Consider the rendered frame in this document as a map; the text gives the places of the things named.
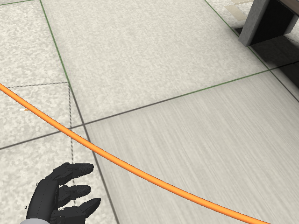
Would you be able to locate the left robot hand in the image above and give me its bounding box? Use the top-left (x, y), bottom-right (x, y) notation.
top-left (25, 162), bottom-right (101, 224)

